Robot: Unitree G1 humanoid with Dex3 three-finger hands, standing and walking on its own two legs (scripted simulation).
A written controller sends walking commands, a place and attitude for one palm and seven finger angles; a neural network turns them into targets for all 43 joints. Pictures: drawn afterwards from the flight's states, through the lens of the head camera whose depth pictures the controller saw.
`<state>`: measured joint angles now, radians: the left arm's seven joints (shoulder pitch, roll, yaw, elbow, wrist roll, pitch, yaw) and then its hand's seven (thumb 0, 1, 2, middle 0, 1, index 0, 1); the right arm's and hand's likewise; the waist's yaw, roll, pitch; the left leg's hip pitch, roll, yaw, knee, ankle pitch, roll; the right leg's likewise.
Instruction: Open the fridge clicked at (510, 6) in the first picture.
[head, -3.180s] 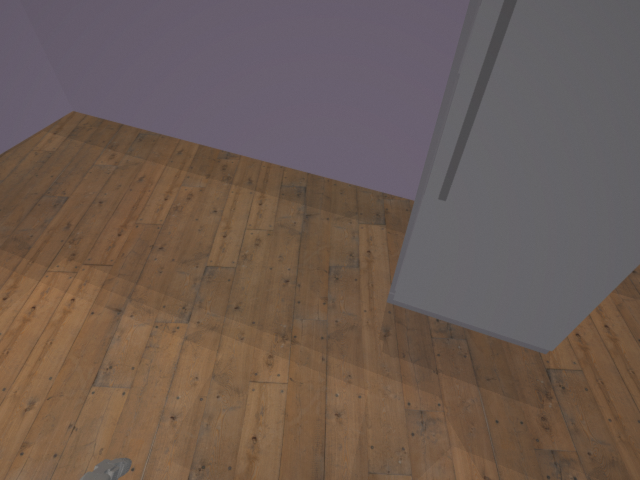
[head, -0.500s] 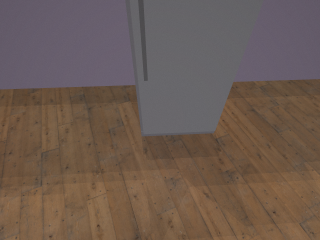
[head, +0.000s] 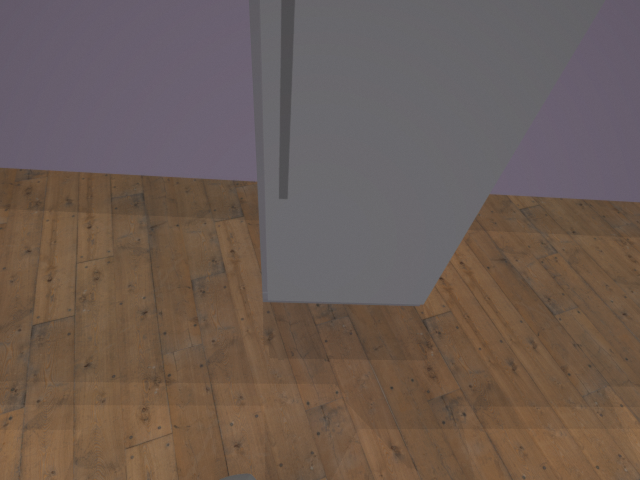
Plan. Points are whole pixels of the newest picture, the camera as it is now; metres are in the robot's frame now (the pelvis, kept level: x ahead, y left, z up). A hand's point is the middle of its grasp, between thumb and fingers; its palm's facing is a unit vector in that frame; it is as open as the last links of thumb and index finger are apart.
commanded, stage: take the last steps up to it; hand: left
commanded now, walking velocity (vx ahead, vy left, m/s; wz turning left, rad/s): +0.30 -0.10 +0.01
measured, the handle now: (286, 90) +0.69 +0.12 +0.11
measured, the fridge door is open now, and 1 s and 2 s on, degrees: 0 0 0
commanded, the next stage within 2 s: come to a stop and stand still in 0.36 s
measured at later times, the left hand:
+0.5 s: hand (272, 383) +0.28 +0.08 -0.15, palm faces +0.05 -0.98 -0.20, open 7.3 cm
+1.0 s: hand (232, 445) +0.19 +0.13 -0.17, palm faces +0.18 -0.96 -0.22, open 7.4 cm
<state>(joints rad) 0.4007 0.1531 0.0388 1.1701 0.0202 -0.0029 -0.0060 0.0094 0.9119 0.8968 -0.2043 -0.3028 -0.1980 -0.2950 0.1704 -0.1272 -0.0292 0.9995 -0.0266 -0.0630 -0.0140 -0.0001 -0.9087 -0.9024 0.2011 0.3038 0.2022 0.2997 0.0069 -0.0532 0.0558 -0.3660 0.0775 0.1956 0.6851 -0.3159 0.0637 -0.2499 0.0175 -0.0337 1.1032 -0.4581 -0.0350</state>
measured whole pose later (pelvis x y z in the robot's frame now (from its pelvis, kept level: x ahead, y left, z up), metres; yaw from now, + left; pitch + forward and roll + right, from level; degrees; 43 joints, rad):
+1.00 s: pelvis +0.19 -0.06 +0.01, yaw +5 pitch +0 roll +0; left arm 0.26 0.18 0.06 1.02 0.04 0.03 0.03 0.01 0.91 0.90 -0.21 -0.30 -0.20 -0.30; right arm 0.07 -0.20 -0.06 0.95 -0.01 0.05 -0.01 0.00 -0.91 -0.90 0.20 0.30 0.20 0.30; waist 0.06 -0.02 0.07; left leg -0.29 0.03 0.03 0.69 -0.36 -0.04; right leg -0.35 -0.11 -0.18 0.55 -0.19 -0.01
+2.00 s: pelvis +0.10 -0.02 +0.02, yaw +3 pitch -1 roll +0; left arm 0.39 0.09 0.01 1.16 0.02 0.01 0.04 0.00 0.91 0.90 -0.20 -0.30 -0.20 -0.29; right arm 0.33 -0.11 -0.02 1.16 -0.01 0.02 -0.03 0.00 -0.91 -0.90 0.20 0.30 0.20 0.30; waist 0.00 -0.01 0.01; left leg -0.26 0.00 0.10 0.40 -0.13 0.05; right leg -0.18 -0.01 -0.03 0.44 -0.24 0.00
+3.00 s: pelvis +0.13 -0.02 +0.02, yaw +2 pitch -1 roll +0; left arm 0.34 0.14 -0.01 1.09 0.02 -0.01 0.03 0.01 0.91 0.90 -0.20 -0.30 -0.20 -0.30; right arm 0.26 -0.16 0.01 1.10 -0.01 -0.01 -0.02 0.01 -0.92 -0.90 0.20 0.30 0.20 0.30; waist 0.00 -0.02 0.02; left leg -0.24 0.00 0.10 0.47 -0.21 0.05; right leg -0.14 -0.01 -0.02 0.47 -0.30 0.00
